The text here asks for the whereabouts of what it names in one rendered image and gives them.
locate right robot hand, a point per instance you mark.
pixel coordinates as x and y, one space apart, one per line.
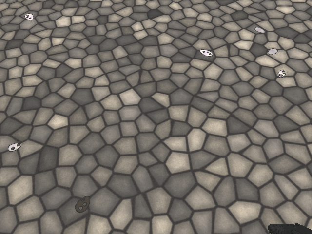
285 228

